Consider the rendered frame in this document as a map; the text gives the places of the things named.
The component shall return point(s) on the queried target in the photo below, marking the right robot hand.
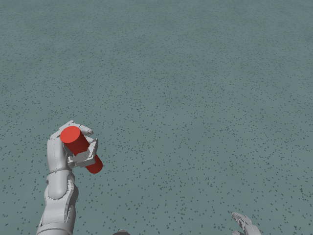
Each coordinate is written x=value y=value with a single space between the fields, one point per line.
x=245 y=224

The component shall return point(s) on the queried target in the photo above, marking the left robot hand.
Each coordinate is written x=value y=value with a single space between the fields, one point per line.
x=59 y=157

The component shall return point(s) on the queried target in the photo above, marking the can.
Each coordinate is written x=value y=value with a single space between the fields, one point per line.
x=76 y=142

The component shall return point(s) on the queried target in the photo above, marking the left robot arm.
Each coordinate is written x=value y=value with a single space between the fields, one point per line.
x=60 y=197

